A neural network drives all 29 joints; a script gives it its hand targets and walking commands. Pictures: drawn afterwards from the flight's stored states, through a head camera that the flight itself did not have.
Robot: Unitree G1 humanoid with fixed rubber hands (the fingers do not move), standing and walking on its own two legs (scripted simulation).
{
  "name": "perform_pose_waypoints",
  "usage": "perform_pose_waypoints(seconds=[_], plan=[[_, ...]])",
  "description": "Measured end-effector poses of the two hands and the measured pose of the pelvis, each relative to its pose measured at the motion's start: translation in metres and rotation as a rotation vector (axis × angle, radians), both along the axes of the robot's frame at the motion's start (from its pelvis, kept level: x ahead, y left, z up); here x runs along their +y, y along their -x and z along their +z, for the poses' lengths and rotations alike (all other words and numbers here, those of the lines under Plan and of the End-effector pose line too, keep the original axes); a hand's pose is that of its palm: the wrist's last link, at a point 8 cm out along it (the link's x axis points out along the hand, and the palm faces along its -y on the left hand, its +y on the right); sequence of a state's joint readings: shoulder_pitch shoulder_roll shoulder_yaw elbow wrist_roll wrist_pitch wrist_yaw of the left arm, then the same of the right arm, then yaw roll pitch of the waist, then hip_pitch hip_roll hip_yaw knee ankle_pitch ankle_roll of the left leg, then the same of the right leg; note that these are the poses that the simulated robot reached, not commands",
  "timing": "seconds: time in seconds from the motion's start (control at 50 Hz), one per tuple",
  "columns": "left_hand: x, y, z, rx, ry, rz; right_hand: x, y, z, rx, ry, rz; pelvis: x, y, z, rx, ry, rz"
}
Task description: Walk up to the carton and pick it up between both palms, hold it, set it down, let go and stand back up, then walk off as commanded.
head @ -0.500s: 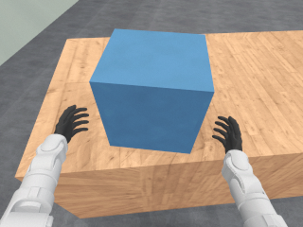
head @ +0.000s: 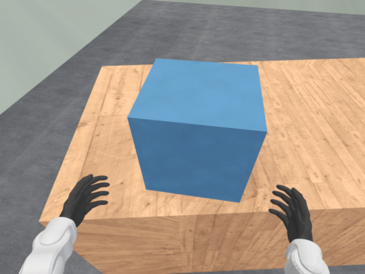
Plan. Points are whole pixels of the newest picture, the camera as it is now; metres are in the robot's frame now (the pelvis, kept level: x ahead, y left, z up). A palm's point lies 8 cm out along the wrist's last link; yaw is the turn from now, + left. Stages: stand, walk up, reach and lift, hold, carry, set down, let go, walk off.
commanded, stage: set down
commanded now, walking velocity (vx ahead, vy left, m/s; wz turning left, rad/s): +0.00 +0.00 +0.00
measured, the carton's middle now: (198, 131) +0.47 -0.04 +0.04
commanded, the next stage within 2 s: none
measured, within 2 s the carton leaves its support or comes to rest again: neither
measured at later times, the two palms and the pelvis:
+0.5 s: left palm (51, 266) +0.18 +0.26 +0.02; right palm (301, 252) +0.16 -0.19 +0.04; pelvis +0.00 +0.00 +0.00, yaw +1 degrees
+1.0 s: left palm out of the picture +0.16 +0.26 +0.01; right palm (303, 253) +0.17 -0.20 +0.02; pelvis +0.01 +0.00 +0.00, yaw +1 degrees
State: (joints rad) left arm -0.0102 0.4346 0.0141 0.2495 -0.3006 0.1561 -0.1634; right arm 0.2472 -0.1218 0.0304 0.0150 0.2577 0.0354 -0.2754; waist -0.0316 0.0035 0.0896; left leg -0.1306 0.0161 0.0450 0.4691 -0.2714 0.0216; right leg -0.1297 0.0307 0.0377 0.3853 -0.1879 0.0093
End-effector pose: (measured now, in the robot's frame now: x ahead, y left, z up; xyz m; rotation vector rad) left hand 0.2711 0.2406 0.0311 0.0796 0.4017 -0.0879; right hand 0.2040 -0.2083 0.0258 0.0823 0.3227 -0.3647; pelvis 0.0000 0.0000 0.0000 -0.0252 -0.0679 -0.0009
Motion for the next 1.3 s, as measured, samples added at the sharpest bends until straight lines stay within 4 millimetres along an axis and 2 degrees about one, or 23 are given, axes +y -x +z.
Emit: perform_pose_waypoints(seconds=[0.12,0.3,0.4,0.5,0.68,0.8,0.9,1.14,1.3], plan=[[0.005,0.026,0.0,-0.021,0.01,0.015,0.002,0.021,0.006,0.006,0.016,0.006,-0.001,0.002,0.0,-0.025,-0.002,-0.002],[0.012,0.058,-0.005,-0.046,0.035,0.029,0.005,0.031,0.024,-0.002,0.025,-0.002,-0.005,0.004,-0.001,-0.072,0.0,0.001],[0.019,0.08,-0.013,-0.031,0.039,0.05,0.015,0.04,0.016,0.071,0.015,0.017,-0.005,0.004,-0.002,-0.098,0.006,0.01],[0.022,0.094,-0.015,-0.025,0.047,0.072,0.017,0.041,0.014,0.101,0.018,0.003,-0.003,0.005,-0.004,-0.112,0.012,0.02],[0.02,0.1,-0.002,-0.049,0.027,0.06,0.015,0.034,0.022,0.068,0.01,-0.005,0.003,0.002,-0.003,-0.116,0.014,0.015],[0.028,0.107,-0.006,0.002,-0.004,0.085,0.018,0.043,0.007,0.158,-0.01,0.006,0.004,-0.003,-0.002,-0.116,0.012,0.013],[0.026,0.112,-0.014,0.049,-0.008,0.103,0.013,0.048,-0.004,0.218,0.013,0.015,0.003,-0.007,-0.001,-0.101,0.01,0.018],[0.006,0.099,-0.031,0.094,0.005,0.109,-0.002,0.021,-0.011,0.199,0.053,0.051,-0.005,-0.02,0.001,-0.038,0.005,0.024],[0.005,0.099,-0.035,0.123,-0.047,0.132,-0.003,0.024,-0.034,0.24,0.034,0.095,-0.013,-0.033,0.002,-0.018,0.005,0.036]])
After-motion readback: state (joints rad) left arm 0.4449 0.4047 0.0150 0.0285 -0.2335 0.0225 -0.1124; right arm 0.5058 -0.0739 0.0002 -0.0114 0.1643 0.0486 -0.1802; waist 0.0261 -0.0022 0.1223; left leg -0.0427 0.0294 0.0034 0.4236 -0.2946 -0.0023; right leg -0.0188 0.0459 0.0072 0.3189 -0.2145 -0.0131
